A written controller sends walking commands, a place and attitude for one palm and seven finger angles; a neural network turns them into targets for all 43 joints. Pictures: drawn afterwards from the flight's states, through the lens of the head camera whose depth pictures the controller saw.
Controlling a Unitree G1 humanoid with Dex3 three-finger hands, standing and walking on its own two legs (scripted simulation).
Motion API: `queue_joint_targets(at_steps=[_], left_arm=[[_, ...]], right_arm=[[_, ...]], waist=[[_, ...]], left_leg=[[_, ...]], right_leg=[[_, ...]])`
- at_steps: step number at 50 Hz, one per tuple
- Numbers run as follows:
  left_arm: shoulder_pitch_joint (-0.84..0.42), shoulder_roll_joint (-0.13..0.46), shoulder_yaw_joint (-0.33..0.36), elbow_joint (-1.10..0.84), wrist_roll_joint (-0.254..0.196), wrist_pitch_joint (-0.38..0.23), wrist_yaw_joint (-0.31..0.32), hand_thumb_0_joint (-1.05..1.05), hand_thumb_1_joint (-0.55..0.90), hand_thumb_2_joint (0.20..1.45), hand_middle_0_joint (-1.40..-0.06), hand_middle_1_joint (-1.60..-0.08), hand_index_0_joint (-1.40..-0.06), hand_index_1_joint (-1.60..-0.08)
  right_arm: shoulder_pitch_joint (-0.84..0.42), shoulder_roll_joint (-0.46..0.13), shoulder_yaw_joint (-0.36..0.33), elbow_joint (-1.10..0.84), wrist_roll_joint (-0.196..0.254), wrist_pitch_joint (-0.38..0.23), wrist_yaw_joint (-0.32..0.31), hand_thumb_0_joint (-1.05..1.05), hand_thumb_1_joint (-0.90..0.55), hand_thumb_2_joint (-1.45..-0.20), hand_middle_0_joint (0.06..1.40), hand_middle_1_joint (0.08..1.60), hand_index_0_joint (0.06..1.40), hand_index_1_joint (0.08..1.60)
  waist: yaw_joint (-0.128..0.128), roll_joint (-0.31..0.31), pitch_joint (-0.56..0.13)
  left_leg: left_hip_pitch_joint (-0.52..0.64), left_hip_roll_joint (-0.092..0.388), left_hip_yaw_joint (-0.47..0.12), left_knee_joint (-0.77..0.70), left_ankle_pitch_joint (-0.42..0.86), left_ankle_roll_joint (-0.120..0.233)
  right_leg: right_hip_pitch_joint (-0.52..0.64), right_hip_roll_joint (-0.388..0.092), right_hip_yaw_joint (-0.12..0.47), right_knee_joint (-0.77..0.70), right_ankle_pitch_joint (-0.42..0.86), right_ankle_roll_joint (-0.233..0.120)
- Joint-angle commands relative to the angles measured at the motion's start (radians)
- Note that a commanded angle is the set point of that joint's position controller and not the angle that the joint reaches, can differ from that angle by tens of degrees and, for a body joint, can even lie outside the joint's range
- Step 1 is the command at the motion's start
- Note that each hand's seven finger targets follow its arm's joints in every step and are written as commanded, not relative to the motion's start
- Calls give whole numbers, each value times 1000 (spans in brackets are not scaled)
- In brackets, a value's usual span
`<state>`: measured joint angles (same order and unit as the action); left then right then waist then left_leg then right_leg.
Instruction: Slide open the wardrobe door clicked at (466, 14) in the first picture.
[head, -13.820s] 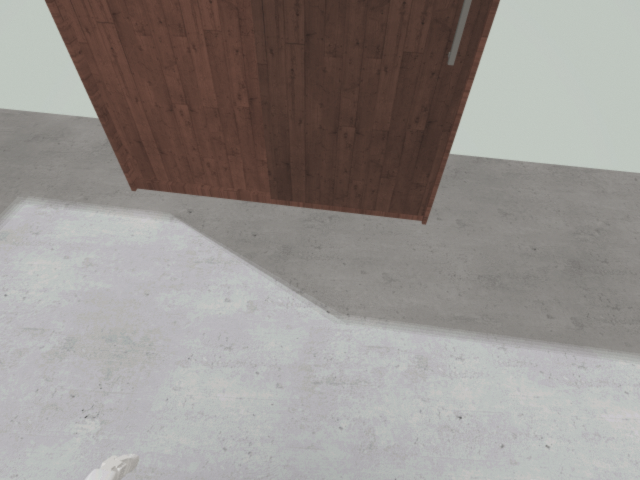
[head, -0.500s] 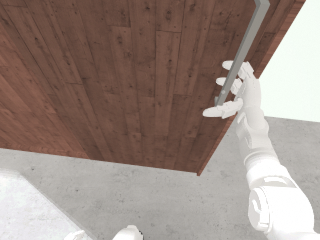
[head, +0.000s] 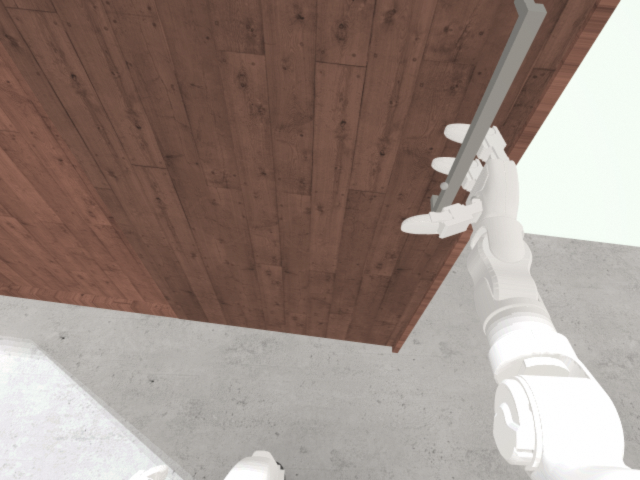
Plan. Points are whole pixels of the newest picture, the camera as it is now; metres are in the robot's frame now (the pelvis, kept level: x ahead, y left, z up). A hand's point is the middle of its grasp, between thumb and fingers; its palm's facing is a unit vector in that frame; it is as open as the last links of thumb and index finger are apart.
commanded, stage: grip the handle and tug to test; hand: right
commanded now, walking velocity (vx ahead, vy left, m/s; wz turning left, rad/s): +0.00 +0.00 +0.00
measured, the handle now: (469, 135) +0.53 -0.11 +0.15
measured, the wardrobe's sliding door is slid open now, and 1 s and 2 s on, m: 0.00 0.00 0.00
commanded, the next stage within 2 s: tug the door sideways, standing still in 1.34 s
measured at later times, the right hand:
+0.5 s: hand (446, 183) +0.47 -0.09 +0.11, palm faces -0.02 +1.00 -0.02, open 7.4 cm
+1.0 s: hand (443, 182) +0.47 -0.09 +0.11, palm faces -0.02 +1.00 -0.01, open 5.2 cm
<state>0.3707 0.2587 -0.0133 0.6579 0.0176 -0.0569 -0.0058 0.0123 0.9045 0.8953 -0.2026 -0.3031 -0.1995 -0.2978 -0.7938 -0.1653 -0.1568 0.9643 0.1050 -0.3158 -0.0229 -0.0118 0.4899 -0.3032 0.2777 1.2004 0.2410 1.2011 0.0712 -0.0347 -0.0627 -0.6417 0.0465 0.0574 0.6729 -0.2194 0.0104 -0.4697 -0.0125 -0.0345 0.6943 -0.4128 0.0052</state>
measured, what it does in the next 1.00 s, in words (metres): stands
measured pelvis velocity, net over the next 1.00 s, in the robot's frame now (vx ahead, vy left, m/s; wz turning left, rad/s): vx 0.00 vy -0.01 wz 0.00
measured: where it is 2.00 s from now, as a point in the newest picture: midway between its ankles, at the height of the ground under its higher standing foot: outside the picture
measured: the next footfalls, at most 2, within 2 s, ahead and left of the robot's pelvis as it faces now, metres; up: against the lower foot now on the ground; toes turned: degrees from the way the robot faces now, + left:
none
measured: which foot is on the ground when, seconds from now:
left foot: down 0.00-1.00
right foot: down 0.00-1.00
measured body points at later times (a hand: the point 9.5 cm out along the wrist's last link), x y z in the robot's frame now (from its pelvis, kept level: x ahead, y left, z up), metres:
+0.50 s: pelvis +0.00 +0.00 +0.00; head +0.07 +0.01 +0.45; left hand +0.06 +0.25 -0.13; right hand +0.46 -0.14 +0.12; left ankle +0.06 +0.12 -0.72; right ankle -0.05 -0.12 -0.72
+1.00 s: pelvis +0.00 -0.01 +0.00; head +0.07 +0.01 +0.44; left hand +0.05 +0.25 -0.13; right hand +0.47 -0.14 +0.11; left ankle +0.06 +0.12 -0.72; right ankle -0.05 -0.12 -0.72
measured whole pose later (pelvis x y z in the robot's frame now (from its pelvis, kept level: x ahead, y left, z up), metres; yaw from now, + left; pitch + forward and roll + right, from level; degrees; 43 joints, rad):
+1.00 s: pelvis +0.00 -0.01 +0.00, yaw +0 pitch +12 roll +0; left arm 0.38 0.26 -0.02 0.65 0.02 -0.05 -0.01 0.01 0.90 0.90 -0.20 -0.30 -0.20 -0.30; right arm -0.84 -0.17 -0.17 1.01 0.10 -0.33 -0.01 0.01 -0.78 -0.85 0.43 1.40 0.41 1.40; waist 0.08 -0.03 -0.06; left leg -0.67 0.05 0.05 0.68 -0.22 0.00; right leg -0.50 -0.01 -0.04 0.71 -0.42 0.00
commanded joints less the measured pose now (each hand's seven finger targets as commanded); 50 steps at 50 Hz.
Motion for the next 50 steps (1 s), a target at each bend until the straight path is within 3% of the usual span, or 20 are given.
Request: queue_joint_targets(at_steps=[1,2,3,4,7,10,13,15,19,21,24,26,28,29,32,36,39,43,46,50], left_arm=[[67,130,50,-89,-9,-33,14,0,900,900,-200,-300,-200,-300],[59,127,48,-91,-10,-33,14,0,900,900,-200,-300,-200,-300],[66,127,49,-87,-8,-33,15,0,900,900,-200,-300,-200,-300],[63,129,50,-91,-9,-33,16,0,900,900,-200,-300,-200,-300],[61,126,46,-94,-10,-29,17,0,900,900,-200,-300,-200,-300],[56,120,47,-98,-12,-32,14,0,900,900,-200,-300,-200,-300],[60,126,49,-99,-11,-32,13,0,900,900,-200,-300,-200,-300],[58,125,49,-100,-11,-32,14,0,900,900,-200,-300,-200,-300],[58,127,49,-105,-10,-29,14,0,900,900,-200,-300,-200,-300],[54,126,47,-98,-13,-27,15,0,900,900,-200,-300,-200,-300],[59,128,49,-97,-11,-25,18,0,900,900,-200,-300,-200,-300],[62,128,45,-94,-10,-26,18,0,900,900,-200,-300,-200,-300],[66,131,44,-91,-10,-25,19,0,900,900,-200,-300,-200,-300],[71,134,47,-89,-10,-25,21,0,900,900,-200,-300,-200,-300],[68,130,45,-93,-8,-24,20,0,900,900,-200,-300,-200,-300],[75,133,46,-93,-7,-21,19,0,900,900,-200,-300,-200,-300],[74,130,47,-96,-8,-20,17,0,900,900,-200,-300,-200,-300],[81,133,49,-93,-4,-20,13,0,900,900,-200,-300,-200,-300],[84,129,51,-92,-4,-24,9,0,900,900,-200,-300,-200,-300],[79,133,52,-100,-4,-24,8,0,900,900,-200,-300,-200,-300]], right_arm=[[-508,-116,2,-215,-13,-73,22,0,267,-400,325,1233,325,1233],[-520,-102,15,-218,-13,-72,26,0,220,-420,330,1240,330,1240],[-535,-112,5,-222,-11,-73,26,0,173,-440,335,1247,335,1247],[-528,-139,-16,-232,-14,-78,27,0,127,-460,340,1253,340,1253],[-488,-139,-19,-212,-10,-73,35,0,-13,-520,355,1273,355,1273],[-506,-94,17,-229,-6,-74,39,0,-153,-580,370,1293,370,1293],[-474,-116,-9,-224,-1,-71,34,0,-293,-640,385,1313,385,1313],[-486,-97,9,-235,1,-74,36,0,-387,-680,395,1327,395,1327],[-459,-129,-16,-235,-8,-72,36,0,-573,-760,415,1353,415,1353],[-500,-117,4,-221,-9,-68,39,0,-667,-800,425,1367,425,1367],[-516,-132,-8,-208,-18,-67,33,0,-807,-860,440,1387,440,1387],[-512,-132,-10,-186,-14,-64,34,0,-900,-900,450,1400,450,1400],[-538,-128,-9,-165,-8,-60,36,0,-900,-900,450,1400,450,1400],[-533,-160,-41,-154,-8,-62,35,0,-900,-900,450,1400,450,1400],[-527,-162,-44,-162,-6,-68,39,0,-900,-900,450,1400,450,1400],[-509,-197,-73,-159,-8,-79,36,0,-900,-900,450,1400,450,1400],[-555,-165,-40,-173,-17,-82,33,0,-900,-900,450,1400,450,1400],[-539,-145,-25,-161,-19,-79,23,0,-900,-900,450,1400,450,1400],[-546,-120,-3,-182,-24,-84,17,0,-900,-900,450,1400,450,1400],[-510,-110,-4,-184,-15,-78,17,0,-900,-900,450,1400,450,1400]], waist=[[42,99,-374],[41,64,-367],[43,85,-375],[28,48,-395],[29,86,-397],[33,41,-387],[26,96,-395],[34,89,-395],[18,66,-405],[37,64,-369],[36,52,-371],[38,80,-374],[48,99,-359],[40,106,-368],[34,61,-398],[29,90,-406],[37,38,-391],[43,75,-390],[40,35,-399],[40,78,-395]], left_leg=[[396,-47,-25,-33,270,11],[388,-45,-28,-34,264,12],[398,-45,-26,-33,275,12],[414,-44,-33,-29,286,14],[433,-44,-31,-28,308,12],[402,-45,-25,-27,298,15],[422,-47,-24,-26,313,13],[411,-47,-21,-25,312,12],[427,-46,-27,-23,319,15],[394,-45,-26,-31,283,12],[388,-45,-26,-31,269,14],[390,-45,-25,-30,265,12],[386,-45,-26,-33,254,10],[396,-45,-27,-30,255,11],[399,-44,-31,-24,282,12],[417,-46,-30,-16,296,12],[378,-47,-26,-17,272,15],[365,-50,-19,-18,266,13],[349,-50,-15,-12,269,17],[364,-51,-15,-18,264,14]], right_leg=[[-28,31,12,-108,249,-17],[-29,33,9,-109,241,-15],[-28,34,11,-107,249,-17],[-22,36,8,-106,263,-16],[-40,35,5,-107,269,-17],[-14,35,9,-108,281,-13],[-25,32,9,-107,287,-14],[-12,31,11,-107,295,-14],[-19,33,7,-107,299,-14],[-29,32,7,-108,260,-14],[-22,34,10,-108,255,-15],[-38,34,12,-107,246,-15],[-52,35,13,-108,228,-16],[-52,35,14,-106,234,-16],[-44,37,7,-98,257,-15],[-62,35,9,-97,267,-15],[-39,35,14,-98,266,-12],[-38,30,16,-96,264,-12],[-12,29,22,-94,290,-6],[-26,30,18,-96,271,-11]])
